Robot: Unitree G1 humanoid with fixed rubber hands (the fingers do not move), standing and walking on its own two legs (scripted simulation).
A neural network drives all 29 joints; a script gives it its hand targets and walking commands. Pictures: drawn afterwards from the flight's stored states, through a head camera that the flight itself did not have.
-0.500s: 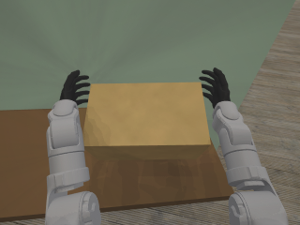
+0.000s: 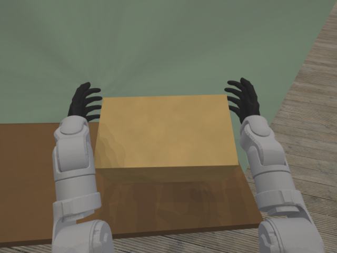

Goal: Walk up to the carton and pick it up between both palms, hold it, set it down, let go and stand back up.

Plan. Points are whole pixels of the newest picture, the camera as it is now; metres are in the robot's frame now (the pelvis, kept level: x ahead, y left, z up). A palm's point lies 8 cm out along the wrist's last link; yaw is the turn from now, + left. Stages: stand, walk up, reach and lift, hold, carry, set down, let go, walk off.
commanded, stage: hold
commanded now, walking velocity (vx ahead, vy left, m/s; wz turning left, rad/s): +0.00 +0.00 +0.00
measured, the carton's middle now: (166, 141) +0.35 +0.00 +0.10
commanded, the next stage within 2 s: none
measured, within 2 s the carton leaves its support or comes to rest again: neither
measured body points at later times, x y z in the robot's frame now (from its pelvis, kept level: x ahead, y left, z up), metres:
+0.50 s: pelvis +0.02 +0.00 +0.00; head -0.03 +0.03 +0.45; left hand +0.38 +0.20 +0.18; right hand +0.38 -0.18 +0.19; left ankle +0.04 +0.14 -0.75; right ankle +0.00 -0.12 -0.75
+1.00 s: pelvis -0.01 +0.00 +0.00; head -0.05 +0.02 +0.45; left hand +0.37 +0.19 +0.19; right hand +0.36 -0.19 +0.20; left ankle +0.04 +0.14 -0.75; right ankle +0.00 -0.12 -0.75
